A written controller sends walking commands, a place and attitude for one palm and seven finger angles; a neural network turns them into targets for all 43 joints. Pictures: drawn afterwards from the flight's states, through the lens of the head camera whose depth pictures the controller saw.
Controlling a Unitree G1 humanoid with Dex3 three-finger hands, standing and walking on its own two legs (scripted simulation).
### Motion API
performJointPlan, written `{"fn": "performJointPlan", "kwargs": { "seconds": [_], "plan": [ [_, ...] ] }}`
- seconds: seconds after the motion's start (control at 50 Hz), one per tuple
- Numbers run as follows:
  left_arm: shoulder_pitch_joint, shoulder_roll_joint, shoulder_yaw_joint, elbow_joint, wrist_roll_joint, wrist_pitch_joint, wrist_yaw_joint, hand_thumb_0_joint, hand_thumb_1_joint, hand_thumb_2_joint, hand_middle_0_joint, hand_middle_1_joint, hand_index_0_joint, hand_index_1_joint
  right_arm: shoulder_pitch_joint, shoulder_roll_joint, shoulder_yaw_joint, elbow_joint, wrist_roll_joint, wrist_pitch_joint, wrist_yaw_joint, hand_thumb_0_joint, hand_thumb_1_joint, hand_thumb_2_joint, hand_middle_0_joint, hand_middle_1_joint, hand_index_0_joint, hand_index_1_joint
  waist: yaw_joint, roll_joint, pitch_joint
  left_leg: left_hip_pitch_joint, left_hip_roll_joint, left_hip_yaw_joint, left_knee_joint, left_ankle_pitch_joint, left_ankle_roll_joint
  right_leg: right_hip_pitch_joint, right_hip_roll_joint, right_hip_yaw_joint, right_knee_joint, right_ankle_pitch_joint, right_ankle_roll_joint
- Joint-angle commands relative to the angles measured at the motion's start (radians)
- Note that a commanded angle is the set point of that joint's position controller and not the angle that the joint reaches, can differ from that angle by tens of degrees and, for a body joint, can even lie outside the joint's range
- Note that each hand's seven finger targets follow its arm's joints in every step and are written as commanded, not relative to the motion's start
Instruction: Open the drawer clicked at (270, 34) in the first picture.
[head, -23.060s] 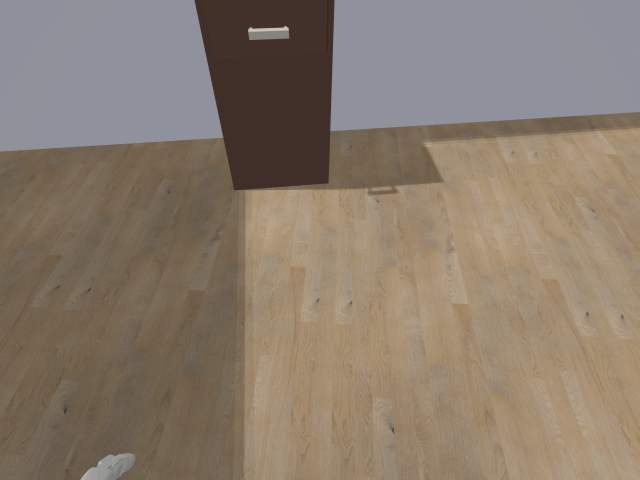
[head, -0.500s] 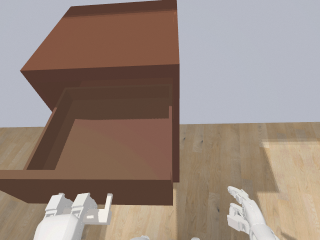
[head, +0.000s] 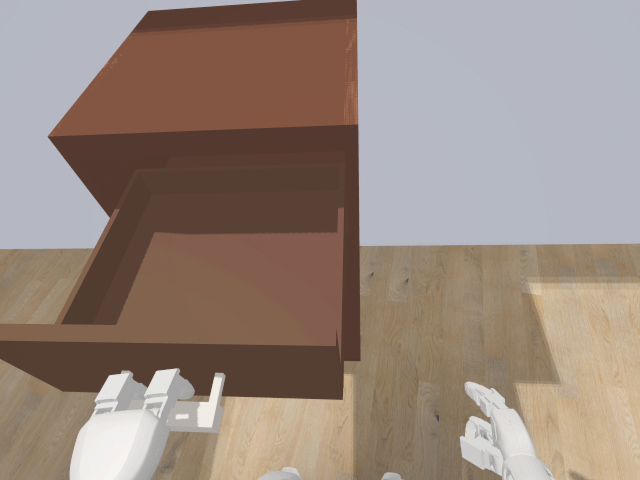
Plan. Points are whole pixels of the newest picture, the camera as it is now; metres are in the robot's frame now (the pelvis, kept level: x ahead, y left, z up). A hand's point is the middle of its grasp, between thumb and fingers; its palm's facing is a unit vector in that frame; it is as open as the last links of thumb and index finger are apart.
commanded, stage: open the thumb to release the handle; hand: left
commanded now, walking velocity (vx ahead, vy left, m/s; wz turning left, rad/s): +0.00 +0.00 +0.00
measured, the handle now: (166, 397) +0.21 +0.21 +0.01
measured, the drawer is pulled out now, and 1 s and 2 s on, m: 0.30 0.29 0.29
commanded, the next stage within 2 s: lift the hand off the handle in 0.02 s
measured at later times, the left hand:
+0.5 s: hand (154, 444) +0.16 +0.21 +0.00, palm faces +0.02 -0.11 -0.99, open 13.8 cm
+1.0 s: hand (125, 422) +0.17 +0.22 +0.06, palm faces +0.03 -0.18 -0.98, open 13.4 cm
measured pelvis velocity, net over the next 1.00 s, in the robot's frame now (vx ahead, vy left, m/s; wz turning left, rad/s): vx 0.01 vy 0.03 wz -0.01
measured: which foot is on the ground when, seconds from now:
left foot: down 0.00-1.00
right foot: down 0.00-1.00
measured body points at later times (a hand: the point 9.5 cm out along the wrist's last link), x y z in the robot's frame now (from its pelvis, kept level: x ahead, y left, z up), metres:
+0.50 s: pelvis -0.01 +0.01 +0.00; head +0.03 -0.03 +0.45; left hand +0.16 +0.22 +0.05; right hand +0.20 -0.20 -0.11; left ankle +0.00 +0.12 -0.67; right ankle +0.01 -0.05 -0.67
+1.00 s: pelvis +0.01 +0.03 +0.03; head +0.02 -0.01 +0.48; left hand +0.16 +0.23 +0.11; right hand +0.23 -0.18 -0.06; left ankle +0.00 +0.12 -0.67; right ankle +0.01 -0.05 -0.67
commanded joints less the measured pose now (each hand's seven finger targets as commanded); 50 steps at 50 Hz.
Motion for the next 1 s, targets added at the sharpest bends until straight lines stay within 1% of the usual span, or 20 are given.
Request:
{"fn": "performJointPlan", "kwargs": {
  "seconds": [0.0, 0.08, 0.1, 0.12, 0.14, 0.18, 0.22, 0.24, 0.3, 0.34, 0.4, 0.44, 0.52, 0.62, 0.72, 0.74, 0.84, 0.92, 0.94, 0.98],
  "plan": [
    [0.092, 0.162, 0.172, -0.093, -0.024, 0.039, 0.031, 0.000, -0.500, 0.300, -0.300, -1.200, -0.300, -1.200, -0.122, -0.090, -0.040, -0.158, -0.001, -0.051, -0.013, 0.000, -0.900, -0.900, 0.200, 0.300, 0.200, 0.300, 0.022, -0.100, -0.097, -0.034, -0.043, -0.029, -0.056, 0.099, 0.031, 0.224, -0.075, 0.236, -0.251, 0.241, 0.065],
    [0.101, 0.167, 0.184, -0.097, -0.026, 0.033, 0.036, 0.000, -0.500, 0.300, -0.300, -1.200, -0.300, -1.200, -0.118, -0.092, -0.046, -0.160, -0.002, -0.054, -0.010, 0.000, -0.900, -0.900, 0.200, 0.300, 0.200, 0.300, 0.029, -0.077, -0.126, -0.022, -0.042, -0.025, -0.055, 0.100, 0.032, 0.219, -0.072, 0.227, -0.245, 0.213, 0.060],
    [0.039, 0.079, 0.062, -0.181, -0.030, 0.046, 0.024, 0.000, -0.500, 0.300, -0.300, -1.200, -0.300, -1.200, -0.126, -0.097, -0.047, -0.175, -0.010, -0.056, -0.002, 0.000, -0.900, -0.900, 0.200, 0.300, 0.200, 0.300, -0.002, -0.041, -0.132, 0.013, -0.044, -0.031, -0.058, 0.110, 0.037, 0.211, -0.078, 0.220, -0.257, 0.230, 0.060],
    [0.008, 0.117, 0.105, -0.177, -0.034, 0.052, 0.026, 0.000, -0.500, 0.300, -0.300, -1.200, -0.300, -1.200, -0.108, -0.097, -0.051, -0.172, -0.007, -0.060, -0.002, 0.000, -0.900, -0.900, 0.200, 0.300, 0.200, 0.300, -0.015, -0.076, -0.141, 0.031, -0.039, -0.031, -0.064, 0.114, 0.039, 0.211, -0.075, 0.208, -0.261, 0.229, 0.061],
    [0.025, 0.124, 0.115, -0.153, -0.030, 0.053, 0.026, 0.000, -0.500, 0.300, -0.300, -1.200, -0.300, -1.200, -0.108, -0.098, -0.052, -0.168, -0.007, -0.060, -0.004, 0.000, -0.900, -0.900, 0.200, 0.300, 0.200, 0.300, -0.004, -0.086, -0.131, 0.027, -0.040, -0.027, -0.061, 0.109, 0.038, 0.205, -0.074, 0.209, -0.266, 0.213, 0.066],
    [0.015, 0.135, 0.123, -0.116, -0.028, 0.059, 0.025, 0.000, -0.500, 0.300, -0.300, -1.200, -0.300, -1.200, -0.114, -0.101, -0.048, -0.162, -0.007, -0.058, -0.011, 0.000, -0.900, -0.900, 0.200, 0.300, 0.200, 0.300, -0.006, -0.128, -0.109, -0.003, -0.039, -0.032, -0.055, 0.097, 0.037, 0.202, -0.077, 0.218, -0.270, 0.207, 0.070],
    [-0.041, 0.146, 0.127, -0.113, -0.021, 0.059, 0.026, 0.000, -0.500, 0.300, -0.300, -1.200, -0.300, -1.200, -0.109, -0.103, -0.048, -0.158, -0.005, -0.059, -0.014, 0.000, -0.900, -0.900, 0.200, 0.300, 0.200, 0.300, -0.015, -0.122, -0.113, -0.006, -0.037, -0.033, -0.059, 0.092, 0.037, 0.205, -0.080, 0.223, -0.272, 0.199, 0.068],
    [-0.030, 0.150, 0.129, -0.115, -0.014, 0.057, 0.029, 0.000, -0.500, 0.300, -0.300, -1.200, -0.300, -1.200, -0.110, -0.102, -0.047, -0.158, -0.006, -0.061, -0.013, 0.000, -0.900, -0.900, 0.200, 0.300, 0.200, 0.300, 0.000, -0.098, -0.132, 0.005, -0.040, -0.028, -0.062, 0.095, 0.036, 0.210, -0.080, 0.223, -0.268, 0.193, 0.068],
    [-0.068, 0.126, 0.092, -0.104, -0.005, 0.069, 0.029, 0.000, -0.500, 0.300, -0.300, -1.200, -0.300, -1.200, -0.112, -0.104, -0.049, -0.157, -0.002, -0.057, -0.012, 0.000, -0.900, -0.900, 0.200, 0.300, 0.200, 0.300, -0.014, -0.066, -0.107, 0.032, -0.037, -0.029, -0.071, 0.090, 0.038, 0.173, -0.071, 0.193, -0.267, 0.163, 0.064],
    [-0.092, 0.142, 0.110, -0.098, -0.005, 0.078, 0.034, 0.000, -0.500, 0.300, -0.300, -1.200, -0.300, -1.200, -0.109, -0.106, -0.049, -0.153, -0.001, -0.058, -0.014, 0.000, -0.900, -0.900, 0.200, 0.300, 0.200, 0.300, -0.012, -0.067, -0.125, 0.044, -0.033, -0.027, -0.078, 0.085, 0.037, 0.173, -0.068, 0.185, -0.267, 0.139, 0.066],
    [-0.182, 0.113, 0.066, -0.084, -0.004, 0.094, 0.034, 0.000, -0.500, 0.300, -0.300, -1.200, -0.300, -1.200, -0.111, -0.105, -0.050, -0.147, 0.001, -0.055, -0.019, 0.000, -0.900, -0.900, 0.200, 0.300, 0.200, 0.300, -0.033, -0.095, -0.104, 0.054, -0.030, -0.032, -0.084, 0.067, 0.042, 0.151, -0.067, 0.161, -0.280, 0.095, 0.070],
    [-0.207, 0.144, 0.089, -0.134, -0.010, 0.102, 0.037, 0.000, -0.500, 0.300, -0.300, -1.200, -0.300, -1.200, -0.118, -0.105, -0.049, -0.151, 0.003, -0.056, -0.024, 0.000, -0.900, -0.900, 0.200, 0.300, 0.200, 0.300, -0.020, -0.079, -0.152, 0.084, -0.032, -0.031, -0.098, 0.084, 0.043, 0.188, -0.068, 0.174, -0.287, 0.112, 0.069],
    [-0.160, 0.169, 0.103, -0.184, -0.033, 0.127, 0.022, 0.000, -0.500, 0.300, -0.300, -1.200, -0.300, -1.200, -0.124, -0.100, -0.042, -0.163, 0.013, -0.053, -0.028, 0.000, -0.900, -0.900, 0.200, 0.300, 0.200, 0.300, -0.006, -0.092, -0.166, 0.128, -0.032, -0.030, -0.135, 0.131, 0.045, 0.264, -0.068, 0.167, -0.307, 0.200, 0.069],
    [-0.138, 0.178, 0.103, -0.250, -0.045, 0.122, -0.008, 0.000, -0.500, 0.300, -0.300, -1.200, -0.300, -1.200, -0.133, -0.096, -0.033, -0.166, 0.013, -0.055, -0.026, 0.000, -0.900, -0.900, 0.200, 0.300, 0.200, 0.300, -0.001, -0.061, -0.136, 0.194, -0.029, -0.034, -0.173, 0.176, 0.046, 0.289, -0.065, 0.169, -0.336, 0.242, 0.063],
    [-0.091, 0.146, 0.065, -0.299, -0.054, 0.114, -0.036, 0.000, -0.500, 0.300, -0.300, -1.200, -0.300, -1.200, -0.143, -0.096, -0.034, -0.174, 0.011, -0.059, -0.003, 0.000, -0.900, -0.900, 0.200, 0.300, 0.200, 0.300, 0.001, -0.013, -0.091, 0.257, -0.019, -0.038, -0.207, 0.207, 0.044, 0.276, -0.058, 0.149, -0.356, 0.240, 0.056],
    [-0.080, 0.160, 0.080, -0.311, -0.052, 0.111, -0.039, 0.000, -0.500, 0.300, -0.300, -1.200, -0.300, -1.200, -0.137, -0.098, -0.034, -0.174, 0.011, -0.058, 0.001, 0.000, -0.900, -0.900, 0.200, 0.300, 0.200, 0.300, 0.007, -0.013, -0.088, 0.269, -0.017, -0.038, -0.211, 0.216, 0.043, 0.276, -0.055, 0.144, -0.354, 0.242, 0.055],
    [-0.080, 0.112, 0.012, -0.363, -0.070, 0.123, -0.083, 0.000, -0.500, 0.300, -0.300, -1.200, -0.300, -1.200, -0.140, -0.103, -0.039, -0.185, 0.014, -0.059, 0.021, 0.000, -0.900, -0.900, 0.200, 0.300, 0.200, 0.300, -0.003, -0.059, -0.063, 0.310, -0.006, -0.047, -0.242, 0.227, 0.046, 0.277, -0.054, 0.123, -0.371, 0.232, 0.060],
    [-0.101, 0.104, -0.020, -0.428, -0.067, 0.122, -0.116, 0.000, -0.500, 0.300, -0.300, -1.200, -0.300, -1.200, -0.144, -0.100, -0.038, -0.200, 0.015, -0.061, 0.029, 0.000, -0.900, -0.900, 0.200, 0.300, 0.200, 0.300, 0.002, -0.044, -0.054, 0.359, 0.000, -0.055, -0.263, 0.244, 0.048, 0.270, -0.054, 0.118, -0.388, 0.212, 0.054],
    [-0.082, 0.130, 0.005, -0.441, -0.062, 0.120, -0.119, 0.000, -0.500, 0.300, -0.300, -1.200, -0.300, -1.200, -0.134, -0.100, -0.037, -0.201, 0.014, -0.064, 0.031, 0.000, -0.900, -0.900, 0.200, 0.300, 0.200, 0.300, 0.015, -0.046, -0.069, 0.370, 0.004, -0.054, -0.266, 0.252, 0.048, 0.277, -0.053, 0.119, -0.385, 0.209, 0.053],
    [-0.087, 0.147, 0.015, -0.464, -0.058, 0.117, -0.128, 0.000, -0.500, 0.300, -0.300, -1.200, -0.300, -1.200, -0.134, -0.101, -0.035, -0.202, 0.012, -0.063, 0.031, 0.000, -0.900, -0.900, 0.200, 0.300, 0.200, 0.300, 0.017, -0.044, -0.054, 0.379, 0.004, -0.053, -0.270, 0.254, 0.046, 0.277, -0.053, 0.121, -0.394, 0.211, 0.052]
  ]
}}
